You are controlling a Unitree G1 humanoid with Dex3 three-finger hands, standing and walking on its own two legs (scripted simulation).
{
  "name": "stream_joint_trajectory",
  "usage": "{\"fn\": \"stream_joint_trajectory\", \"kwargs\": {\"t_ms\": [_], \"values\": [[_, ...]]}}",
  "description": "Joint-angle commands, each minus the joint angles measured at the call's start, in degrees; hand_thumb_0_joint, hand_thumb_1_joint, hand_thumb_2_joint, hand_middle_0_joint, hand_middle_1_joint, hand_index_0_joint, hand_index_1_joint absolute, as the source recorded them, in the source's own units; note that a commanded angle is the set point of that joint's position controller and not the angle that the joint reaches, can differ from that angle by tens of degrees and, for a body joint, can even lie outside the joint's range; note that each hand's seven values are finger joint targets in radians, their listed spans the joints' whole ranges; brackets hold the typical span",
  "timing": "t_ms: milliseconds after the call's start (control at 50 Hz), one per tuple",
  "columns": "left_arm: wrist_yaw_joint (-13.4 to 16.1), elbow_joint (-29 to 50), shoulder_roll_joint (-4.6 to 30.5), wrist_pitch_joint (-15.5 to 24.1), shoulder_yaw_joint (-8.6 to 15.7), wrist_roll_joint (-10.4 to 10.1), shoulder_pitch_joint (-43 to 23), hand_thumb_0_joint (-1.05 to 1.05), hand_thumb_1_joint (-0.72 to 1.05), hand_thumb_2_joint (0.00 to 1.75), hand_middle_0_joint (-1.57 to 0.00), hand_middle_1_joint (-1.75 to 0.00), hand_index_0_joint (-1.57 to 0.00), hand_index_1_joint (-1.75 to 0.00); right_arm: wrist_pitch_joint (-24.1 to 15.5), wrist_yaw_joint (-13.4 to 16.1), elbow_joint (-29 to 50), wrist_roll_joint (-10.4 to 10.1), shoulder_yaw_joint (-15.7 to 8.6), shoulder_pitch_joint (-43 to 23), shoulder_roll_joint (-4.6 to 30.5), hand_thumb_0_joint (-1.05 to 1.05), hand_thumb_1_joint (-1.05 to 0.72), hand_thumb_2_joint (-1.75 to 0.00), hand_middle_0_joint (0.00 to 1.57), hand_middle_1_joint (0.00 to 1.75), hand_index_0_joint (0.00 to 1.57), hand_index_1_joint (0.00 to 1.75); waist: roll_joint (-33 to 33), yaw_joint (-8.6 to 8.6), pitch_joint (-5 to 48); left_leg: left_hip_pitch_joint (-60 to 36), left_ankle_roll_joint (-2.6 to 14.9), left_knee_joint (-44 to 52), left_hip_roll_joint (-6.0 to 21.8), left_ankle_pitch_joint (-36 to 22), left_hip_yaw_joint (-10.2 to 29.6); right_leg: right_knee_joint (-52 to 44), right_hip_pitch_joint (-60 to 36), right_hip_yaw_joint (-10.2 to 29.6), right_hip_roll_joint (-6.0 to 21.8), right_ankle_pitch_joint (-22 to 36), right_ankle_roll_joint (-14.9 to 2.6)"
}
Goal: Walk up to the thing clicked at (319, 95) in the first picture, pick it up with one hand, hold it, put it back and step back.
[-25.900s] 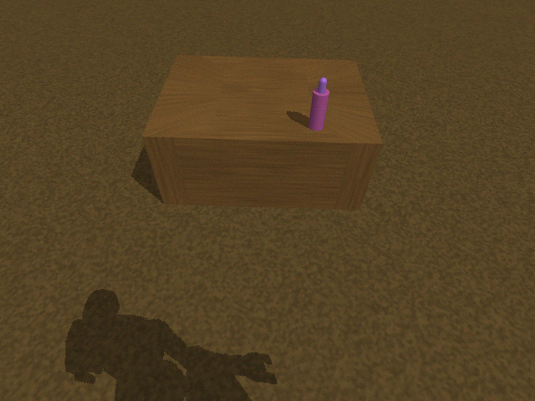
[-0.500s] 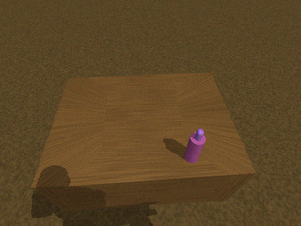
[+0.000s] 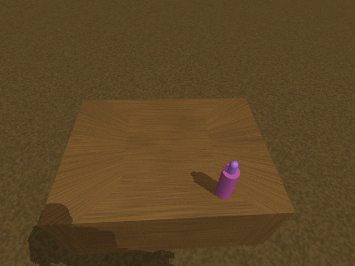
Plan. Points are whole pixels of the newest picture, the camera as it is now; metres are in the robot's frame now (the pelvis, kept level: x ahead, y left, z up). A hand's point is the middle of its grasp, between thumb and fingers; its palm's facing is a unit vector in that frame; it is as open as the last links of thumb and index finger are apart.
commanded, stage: stand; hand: right
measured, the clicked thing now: (228, 178) +0.48 -0.20 -0.25
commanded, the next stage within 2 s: step back in 1.70 s
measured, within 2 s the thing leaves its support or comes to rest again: neither
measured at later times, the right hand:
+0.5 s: hand out of the picture +0.07 -0.24 -0.16, palm faces -0.02 +0.94 -0.34, open 7.4 cm
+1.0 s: hand out of the picture +0.08 -0.24 -0.15, palm faces -0.02 +0.94 -0.35, open 7.4 cm
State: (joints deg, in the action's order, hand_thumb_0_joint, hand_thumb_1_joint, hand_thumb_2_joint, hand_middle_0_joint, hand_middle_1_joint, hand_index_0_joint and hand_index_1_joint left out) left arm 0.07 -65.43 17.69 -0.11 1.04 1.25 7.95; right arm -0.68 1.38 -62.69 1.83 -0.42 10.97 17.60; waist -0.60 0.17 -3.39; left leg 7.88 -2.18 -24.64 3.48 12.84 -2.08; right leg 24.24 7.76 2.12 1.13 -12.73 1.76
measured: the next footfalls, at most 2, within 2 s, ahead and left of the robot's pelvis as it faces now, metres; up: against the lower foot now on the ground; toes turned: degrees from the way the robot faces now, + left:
none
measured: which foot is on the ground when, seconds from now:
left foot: down 0.00-1.00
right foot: down 0.00-1.00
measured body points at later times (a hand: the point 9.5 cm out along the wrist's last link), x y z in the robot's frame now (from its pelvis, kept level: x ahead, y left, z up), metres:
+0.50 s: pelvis +0.01 +0.01 +0.00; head +0.01 +0.01 +0.45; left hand +0.07 +0.30 -0.14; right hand +0.07 -0.29 -0.13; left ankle +0.01 +0.14 -0.74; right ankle +0.01 -0.14 -0.74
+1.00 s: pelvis +0.02 +0.01 +0.00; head +0.03 +0.01 +0.45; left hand +0.09 +0.31 -0.13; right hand +0.08 -0.29 -0.13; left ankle +0.01 +0.14 -0.74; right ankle +0.01 -0.14 -0.74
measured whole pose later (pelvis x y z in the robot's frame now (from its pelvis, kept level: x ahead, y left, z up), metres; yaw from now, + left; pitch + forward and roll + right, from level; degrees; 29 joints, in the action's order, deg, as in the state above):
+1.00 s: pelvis +0.02 +0.01 +0.00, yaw +0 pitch -2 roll +0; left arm 0.2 -66.1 19.4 0.6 -0.1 0.6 6.1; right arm -0.5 0.3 -65.2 0.9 -0.2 7.0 19.4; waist -0.4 0.3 -3.4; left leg 6.0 -1.3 -20.3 2.2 11.8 -2.4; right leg 19.5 5.6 2.1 2.4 -11.6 2.8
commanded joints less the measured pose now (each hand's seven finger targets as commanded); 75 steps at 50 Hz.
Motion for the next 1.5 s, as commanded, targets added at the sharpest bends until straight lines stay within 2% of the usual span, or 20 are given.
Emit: {"fn": "stream_joint_trajectory", "kwargs": {"t_ms": [0,40,140,240,320,400,460,500,560,620,680,720,900,920,1060,1100,1160,1220,1340,1480], "values": [[0.7,2.03,11.69,0.9,2.01,0.16,-2.5,0.0,0.9,0.9,-0.2,-0.3,-0.2,-0.3,-0.89,0.5,2.03,-0.28,-2.37,-1.54,11.55,0.0,-0.9,-0.9,0.2,0.3,0.2,0.3,-0.6,0.21,-0.39,0.5,2.95,6.08,3.52,0.6,4.41,-6.87,3.23,4.41,4.28,-0.95,-3.13],[0.67,2.15,11.69,1.04,1.89,0.0,-2.83,0.0,0.9,0.9,-0.2,-0.3,-0.2,-0.3,-1.01,0.41,1.79,-0.31,-2.32,-1.77,11.94,0.0,-0.9,-0.9,0.2,0.3,0.2,0.3,0.72,0.11,1.05,0.48,2.89,6.42,3.68,-0.71,4.4,-6.54,1.76,4.19,4.39,1.76,-3.05],[0.77,1.34,11.79,1.15,1.56,-0.06,-2.79,0.0,0.9,0.9,-0.2,-0.3,-0.2,-0.3,-1.03,0.31,1.24,-0.47,-2.12,-2.99,12.24,0.0,-0.9,-0.9,0.2,0.3,0.2,0.3,0.53,-0.03,1.22,-0.34,2.73,6.93,3.75,-2.03,4.47,-6.5,1.43,3.85,4.66,3.69,-2.66],[0.86,1.15,12.07,1.34,1.23,-0.2,-2.85,0.0,0.9,0.9,-0.2,-0.3,-0.2,-0.3,-1.09,0.19,0.65,-0.59,-1.92,-3.32,12.6,0.0,-0.9,-0.9,0.2,0.3,0.2,0.3,0.68,0.05,2.99,-1.6,2.89,6.42,3.98,-7.22,3.91,-6.17,-0.35,3.52,5.23,9.35,-2.43],[0.88,0.86,12.59,1.12,1.22,-0.18,-2.62,0.0,0.9,0.9,-0.2,-0.3,-0.2,-0.3,-1.03,0.23,0.49,-0.7,-1.85,-3.8,12.72,0.0,-0.9,-0.9,0.2,0.3,0.2,0.3,0.66,0.02,2.29,-1.74,2.92,7.44,4.09,-6.25,4.11,-6.3,0.4,3.1,4.98,8.01,-2.37],[0.91,0.86,12.56,1.26,0.99,-0.28,-2.62,0.0,0.9,0.9,-0.2,-0.3,-0.2,-0.3,-1.02,0.17,0.33,-0.84,-1.92,-4.49,13.08,0.0,-0.9,-0.9,0.2,0.3,0.2,0.3,0.09,-0.1,2.74,-2.5,2.82,7.08,4.28,-9.02,4.09,-6.2,0.0,3.01,5.23,9.24,-2.24],[0.81,0.81,12.54,1.26,0.87,-0.29,-2.77,0.0,0.9,0.9,-0.2,-0.3,-0.2,-0.3,-0.83,-0.05,0.25,-0.9,-1.88,-5.06,13.05,0.0,-0.9,-0.9,0.2,0.3,0.2,0.3,0.05,0.06,1.28,-1.7,2.74,7.75,3.95,-4.31,4.16,-7.24,1.26,3.17,5.11,5.67,-2.1],[0.86,1.14,12.89,1.27,1.0,-0.19,-3.27,0.0,0.9,0.9,-0.2,-0.3,-0.2,-0.3,-0.69,-0.04,0.37,-0.86,-2.06,-5.11,13.43,0.0,-0.9,-0.9,0.2,0.3,0.2,0.3,0.26,0.07,1.83,-1.47,2.82,7.69,4.0,-4.42,4.0,-7.42,1.02,3.21,5.22,6.1,-2.13],[0.88,1.26,12.96,1.55,0.94,-0.34,-3.06,0.0,0.9,0.9,-0.2,-0.3,-0.2,-0.3,-0.78,-0.18,0.24,-0.89,-2.05,-4.87,13.48,0.0,-0.9,-0.9,0.2,0.3,0.2,0.3,-0.1,0.1,3.39,-1.95,2.9,7.13,4.12,-8.08,3.85,-7.0,-0.84,3.38,5.72,9.55,-2.14],[0.77,1.31,12.92,1.48,0.92,-0.47,-2.98,0.0,0.9,0.9,-0.2,-0.3,-0.2,-0.3,-0.88,-0.27,0.2,-1.04,-1.85,-5.24,13.35,0.0,-0.9,-0.9,0.2,0.3,0.2,0.3,1.29,0.06,2.98,-1.36,2.74,7.82,3.94,-6.85,4.05,-7.09,-0.95,3.12,5.58,8.92,-2.04],[0.78,1.64,13.14,1.51,0.92,-0.43,-3.42,0.0,0.9,0.9,-0.2,-0.3,-0.2,-0.3,-0.94,-0.28,0.25,-0.96,-1.9,-5.43,13.4,0.0,-0.9,-0.9,0.2,0.3,0.2,0.3,-0.05,0.13,3.48,-2.64,2.75,7.42,4.26,-9.26,4.07,-6.95,-0.45,2.9,5.65,10.03,-2.01],[0.82,1.72,13.03,1.43,0.92,-0.44,-3.03,0.0,0.9,0.9,-0.2,-0.3,-0.2,-0.3,-0.89,-0.25,0.16,-1.03,-2.09,-5.49,14.17,0.0,-0.9,-0.9,0.2,0.3,0.2,0.3,1.37,0.03,3.26,-2.24,2.86,7.7,4.15,-7.6,3.96,-7.34,-0.32,3.02,5.74,9.46,-1.94],[0.91,2.2,13.54,1.59,1.07,-0.53,-3.53,0.0,0.9,0.9,-0.2,-0.3,-0.2,-0.3,-1.04,-0.22,0.38,-1.12,-2.21,-5.37,14.29,0.0,-0.9,-0.9,0.2,0.3,0.2,0.3,-0.14,0.23,5.61,-4.2,2.97,6.69,4.71,-15.47,4.02,-6.02,-2.69,2.31,6.24,15.31,-2.05],[0.88,2.2,12.75,1.58,0.82,-0.5,-3.06,0.0,0.9,0.9,-0.2,-0.3,-0.2,-0.3,-1.03,-0.27,0.42,-1.17,-2.13,-5.64,14.39,0.0,-0.9,-0.9,0.2,0.3,0.2,0.3,0.5,-0.02,5.32,-4.09,3.03,6.47,4.63,-15.37,3.81,-6.34,-2.33,2.3,6.21,15.8,-1.81],[0.87,2.56,13.56,1.46,1.01,-0.49,-3.54,0.0,0.9,0.9,-0.2,-0.3,-0.2,-0.3,-0.82,-0.38,0.35,-1.08,-2.27,-5.69,14.36,0.0,-0.9,-0.9,0.2,0.3,0.2,0.3,0.21,0.22,4.0,-3.12,2.68,7.79,4.31,-10.29,3.98,-7.57,-1.13,2.29,6.07,10.62,-1.86],[0.89,2.66,13.39,1.57,1.0,-0.5,-3.52,0.0,0.9,0.9,-0.2,-0.3,-0.2,-0.3,-0.8,-0.39,0.41,-1.07,-2.34,-6.0,14.39,0.0,-0.9,-0.9,0.2,0.3,0.2,0.3,0.32,0.1,4.5,-3.2,2.88,7.33,4.55,-12.18,4.17,-7.4,-2.0,2.18,6.22,12.24,-1.92],[0.88,2.73,13.71,1.6,1.1,-0.47,-3.78,0.0,0.9,0.9,-0.2,-0.3,-0.2,-0.3,-0.77,-0.44,0.28,-1.08,-2.32,-5.57,14.32,0.0,-0.9,-0.9,0.2,0.3,0.2,0.3,0.7,0.38,4.01,-2.65,2.73,7.79,4.26,-10.25,4.13,-7.85,-1.67,2.32,6.13,10.9,-1.93],[0.79,3.02,13.93,1.63,1.2,-0.57,-3.74,0.0,0.9,0.9,-0.2,-0.3,-0.2,-0.3,-1.05,-0.52,0.45,-1.03,-2.31,-5.72,14.29,0.0,-0.9,-0.9,0.2,0.3,0.2,0.3,1.17,0.29,4.83,-2.94,2.8,7.88,4.46,-12.03,4.21,-7.36,-2.51,2.36,6.37,12.48,-2.13],[0.82,3.02,13.78,1.63,1.1,-0.5,-3.36,0.0,0.9,0.9,-0.2,-0.3,-0.2,-0.3,-0.79,-0.58,0.49,-1.09,-2.51,-6.29,14.25,0.0,-0.9,-0.9,0.2,0.3,0.2,0.3,-0.21,0.25,3.92,-3.18,2.75,7.9,4.33,-9.85,4.38,-8.08,-0.98,1.97,6.08,9.48,-2.06],[0.83,3.4,13.96,1.74,1.12,-0.65,-3.12,0.0,0.9,0.9,-0.2,-0.3,-0.2,-0.3,-0.83,-0.66,0.45,-1.24,-2.49,-6.18,14.1,0.0,-0.9,-0.9,0.2,0.3,0.2,0.3,0.19,0.29,4.94,-3.53,2.8,7.33,4.32,-12.39,4.17,-7.67,-2.25,2.16,6.4,13.04,-2.25]]}}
